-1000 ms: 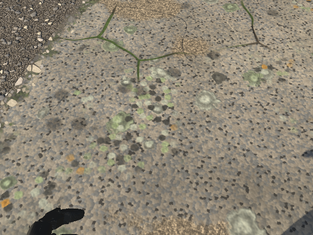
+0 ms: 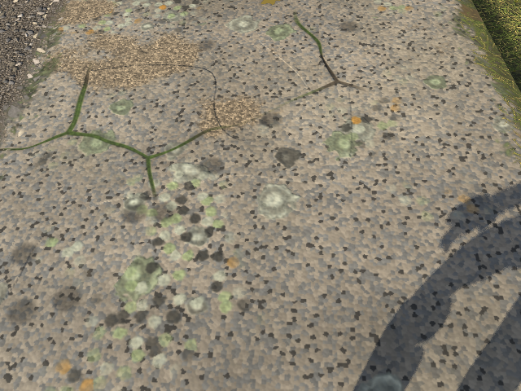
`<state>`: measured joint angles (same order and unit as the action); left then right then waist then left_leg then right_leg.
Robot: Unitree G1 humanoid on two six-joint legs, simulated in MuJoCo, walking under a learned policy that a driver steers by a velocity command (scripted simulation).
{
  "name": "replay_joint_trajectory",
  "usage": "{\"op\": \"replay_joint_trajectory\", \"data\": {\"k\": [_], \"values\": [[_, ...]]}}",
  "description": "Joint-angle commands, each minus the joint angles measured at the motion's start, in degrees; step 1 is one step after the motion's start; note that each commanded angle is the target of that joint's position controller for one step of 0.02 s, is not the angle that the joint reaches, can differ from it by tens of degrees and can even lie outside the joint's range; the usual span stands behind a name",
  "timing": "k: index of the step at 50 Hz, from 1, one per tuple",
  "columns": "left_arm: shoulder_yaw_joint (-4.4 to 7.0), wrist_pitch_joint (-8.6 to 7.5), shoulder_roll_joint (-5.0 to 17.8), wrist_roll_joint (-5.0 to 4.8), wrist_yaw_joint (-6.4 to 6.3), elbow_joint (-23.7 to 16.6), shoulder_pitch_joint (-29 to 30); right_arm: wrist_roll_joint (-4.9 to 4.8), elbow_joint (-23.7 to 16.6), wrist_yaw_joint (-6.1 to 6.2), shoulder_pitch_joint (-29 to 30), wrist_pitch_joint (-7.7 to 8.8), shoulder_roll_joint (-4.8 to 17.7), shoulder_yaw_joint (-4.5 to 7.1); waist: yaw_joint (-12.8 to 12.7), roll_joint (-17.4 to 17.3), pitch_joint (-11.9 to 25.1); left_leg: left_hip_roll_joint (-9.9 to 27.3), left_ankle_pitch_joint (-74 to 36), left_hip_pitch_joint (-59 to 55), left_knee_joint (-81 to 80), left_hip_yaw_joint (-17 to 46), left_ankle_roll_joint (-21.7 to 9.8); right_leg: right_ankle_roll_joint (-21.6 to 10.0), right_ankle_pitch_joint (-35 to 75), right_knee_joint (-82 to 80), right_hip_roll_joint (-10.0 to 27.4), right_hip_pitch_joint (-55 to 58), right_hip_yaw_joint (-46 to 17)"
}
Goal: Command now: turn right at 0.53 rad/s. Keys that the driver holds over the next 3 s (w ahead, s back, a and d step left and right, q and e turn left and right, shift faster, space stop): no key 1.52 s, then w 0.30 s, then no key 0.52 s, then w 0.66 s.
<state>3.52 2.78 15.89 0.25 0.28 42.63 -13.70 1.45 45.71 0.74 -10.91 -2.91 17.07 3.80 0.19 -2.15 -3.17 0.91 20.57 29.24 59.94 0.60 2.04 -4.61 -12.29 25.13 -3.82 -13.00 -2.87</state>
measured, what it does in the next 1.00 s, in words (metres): steps on the spot: left foot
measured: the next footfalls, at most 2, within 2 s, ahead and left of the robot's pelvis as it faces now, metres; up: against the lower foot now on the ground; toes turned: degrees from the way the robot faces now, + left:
left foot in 0.32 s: +0.05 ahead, +0.12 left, +0.00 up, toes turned -7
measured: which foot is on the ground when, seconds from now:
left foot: up 0.00-0.30, down 0.32-1.00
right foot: down 0.00-1.00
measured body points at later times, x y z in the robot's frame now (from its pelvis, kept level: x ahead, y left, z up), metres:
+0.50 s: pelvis +0.00 +0.03 +0.00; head +0.01 +0.05 +0.45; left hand +0.12 +0.28 -0.14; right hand +0.10 -0.23 -0.12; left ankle +0.01 +0.13 -0.74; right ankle -0.02 -0.09 -0.74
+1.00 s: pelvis +0.00 +0.03 +0.00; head +0.00 +0.03 +0.45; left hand +0.05 +0.28 -0.15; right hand +0.02 -0.23 -0.14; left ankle +0.01 +0.13 -0.74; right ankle -0.02 -0.09 -0.74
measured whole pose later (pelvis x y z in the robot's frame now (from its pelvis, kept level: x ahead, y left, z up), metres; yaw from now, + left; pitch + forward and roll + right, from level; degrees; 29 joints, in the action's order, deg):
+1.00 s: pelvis +0.00 +0.03 +0.00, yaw -5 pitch -2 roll +0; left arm -0.2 0.7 12.8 0.6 -1.8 63.0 -13.1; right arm 0.5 59.9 1.5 -12.8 -0.4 13.3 -0.1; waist 0.1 0.3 -2.0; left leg -2.2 11.5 8.2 21.5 0.8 -2.0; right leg -0.4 -11.5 20.8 -2.6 -7.4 -5.5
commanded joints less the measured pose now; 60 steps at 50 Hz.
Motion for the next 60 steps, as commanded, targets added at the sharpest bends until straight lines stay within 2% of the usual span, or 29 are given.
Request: {"op": "replay_joint_trajectory", "data": {"k": [1, 5, 9, 12, 14, 15, 16, 17, 18, 19, 20, 22, 24, 25, 26, 27, 31, 43, 60], "values": [[2.30, -1.05, 8.82, -0.13, -0.38, -3.39, -0.88, -0.23, -3.51, 0.01, 0.25, 0.34, 3.85, 0.88, -0.60, 7.51, 5.19, 0.07, -0.93, 5.76, -0.47, 1.36, 0.72, -7.94, 20.59, -6.94, 13.66, 9.98, -14.61], [1.90, -1.19, 8.22, 0.57, -0.77, -2.95, -2.61, -0.38, -3.81, 0.38, 1.11, 0.06, 3.65, 0.49, -2.10, 8.97, 5.06, -0.10, 0.89, 2.73, -7.58, 1.12, 0.52, -8.77, 19.02, -6.97, 14.27, 10.25, -16.29], [1.55, -1.10, 8.51, 1.15, -0.68, -2.60, -1.58, -0.83, -3.93, 0.57, 1.18, 0.24, 3.21, -0.02, -2.29, 8.92, 4.60, -1.14, 2.95, -4.77, -14.78, 0.56, -0.94, -8.86, 18.76, -5.94, 14.05, 6.19, -17.15], [1.11, -0.95, 8.28, 1.25, -0.64, -2.14, 0.29, -1.36, -3.51, 0.95, -0.39, 0.55, 2.99, -0.31, -1.45, 9.05, 4.58, -2.28, 2.89, -11.74, -22.32, -0.07, -2.24, -7.81, 20.42, -4.69, 13.66, 3.37, -18.38], [0.44, -0.86, 7.30, 0.49, -0.92, -1.73, 2.48, -1.26, -2.16, 1.30, -3.79, 1.19, 1.64, -0.82, 1.30, 7.37, 4.64, -2.35, -6.22, -20.53, -36.86, -0.49, -3.33, -4.95, 18.85, -2.35, 11.83, 0.18, -17.87], [-0.17, -1.15, 5.75, 0.32, -1.01, -1.59, 1.86, -0.59, -2.05, 1.65, -4.05, 1.91, 2.41, -0.94, 1.07, 4.78, 5.11, 1.29, -12.04, -26.03, -42.93, 3.72, -4.00, -1.92, 12.79, -1.33, 10.10, -3.26, -17.44], [-1.16, -1.57, 2.41, 0.33, -0.91, -1.73, -0.56, 0.63, -2.73, 2.04, -3.82, 2.73, 5.66, -0.86, -0.72, -4.45, 6.95, 12.73, -15.70, -29.65, -47.10, 15.67, -6.15, 0.85, 1.52, 5.41, 5.31, -5.99, -12.40], [-0.75, -1.20, 3.72, -0.11, -1.21, -1.16, -1.32, -0.08, -3.22, 1.51, 0.70, 2.71, 8.10, -0.67, -2.43, -8.16, 4.01, 18.13, -25.75, -20.46, -45.67, 19.84, -12.39, 2.05, -11.37, 5.53, -1.37, -4.47, -5.12], [-0.45, -0.75, 5.36, 0.58, -1.37, 0.41, -1.50, -0.34, -3.46, 1.03, 2.61, 2.99, 5.23, -1.29, -1.92, -6.90, 3.90, 17.59, -25.08, -17.29, -45.34, 18.45, -14.65, 2.64, -13.89, 9.79, 0.62, -0.14, -4.01], [-0.45, -0.62, 4.95, 0.42, -1.19, 1.04, -0.76, -0.47, -3.31, 0.73, 3.84, 3.31, 3.31, -2.09, -2.14, -6.30, 3.11, 14.63, -23.62, -16.29, -45.12, 15.60, -13.49, 2.69, -11.29, 8.80, 0.76, 1.14, -3.85], [-0.62, -0.65, 4.26, 0.30, -1.00, 1.56, -0.28, -0.35, -2.88, 0.73, 4.51, 3.26, 3.18, -2.33, -2.47, -6.42, 2.66, 11.42, -21.76, -16.57, -44.28, 12.41, -11.43, 2.95, -8.01, 6.22, 0.96, 2.10, -3.37], [-1.14, -0.92, 3.35, 0.76, -0.68, 2.66, -0.01, -0.66, -1.62, 1.04, 3.13, 3.27, 4.32, -2.21, -2.30, -6.94, 3.34, 8.02, -23.61, -19.09, -41.77, 9.19, -8.53, 3.45, 1.78, -1.10, 1.74, 4.40, -3.05], [-1.26, -1.35, 4.65, 1.06, -1.04, 3.89, 0.19, -0.82, -0.94, 0.93, 1.33, 3.27, 4.66, -2.04, -1.16, -3.74, 4.58, 7.00, -20.00, -19.89, -40.96, 9.23, -6.80, 4.08, 7.34, -3.86, 4.29, 6.65, -5.21], [-1.11, -1.46, 5.56, 0.79, -1.24, 4.86, 0.35, -1.04, -0.62, 0.66, -0.16, 3.27, 4.56, -1.94, 0.41, -1.71, 3.61, 5.58, -17.43, -19.17, -42.10, 9.00, -6.19, 4.17, 8.98, -2.90, 5.27, 6.33, -6.21], [-1.13, -1.50, 4.91, 0.22, -1.23, 6.01, 0.16, -1.21, 0.23, 0.66, 0.29, 3.17, 3.93, -2.10, -0.25, -0.01, 2.28, 4.74, -14.77, -20.25, -42.56, 7.84, -5.88, 4.01, 7.09, -3.61, 5.05, 3.66, -6.53], [-1.38, -1.64, 4.17, 0.22, -1.24, 6.79, -0.03, -1.12, 0.70, 0.77, 0.96, 3.01, 3.98, -2.05, -0.62, 0.20, 1.63, 4.57, -13.71, -21.15, -42.04, 7.44, -5.76, 3.95, 6.46, -4.68, 5.15, 2.65, -6.75], [-1.61, -2.10, 4.23, 0.43, -1.68, 9.79, 0.26, -0.91, 2.79, 0.66, 0.84, 2.99, 3.48, -2.07, -0.11, 2.61, 2.09, 4.36, -14.38, -22.45, -41.40, 6.88, -5.97, 3.61, 7.34, -6.40, 5.78, 2.72, -7.32], [-2.35, -2.40, 3.73, 0.35, -2.15, 17.07, -0.52, -0.95, 9.94, 0.77, -0.82, 3.04, 2.84, -2.52, -0.27, 2.17, 1.06, 3.63, -11.52, -21.14, -42.66, 6.72, -5.56, 2.73, 5.87, -7.64, 6.77, 3.42, -7.43], [-3.51, -2.54, 1.05, 0.24, -2.61, 22.21, -2.25, -0.91, 16.04, 1.26, -5.10, 3.12, 0.28, -3.48, -0.10, 2.23, 0.16, 3.32, -12.80, -20.53, -41.99, 6.51, -5.40, 2.49, 6.26, -7.08, 6.89, 2.80, -6.56]]}}
Over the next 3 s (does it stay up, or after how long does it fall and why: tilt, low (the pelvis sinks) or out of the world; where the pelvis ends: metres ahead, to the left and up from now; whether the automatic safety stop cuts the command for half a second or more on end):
stays up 0.41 -0.03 -0.02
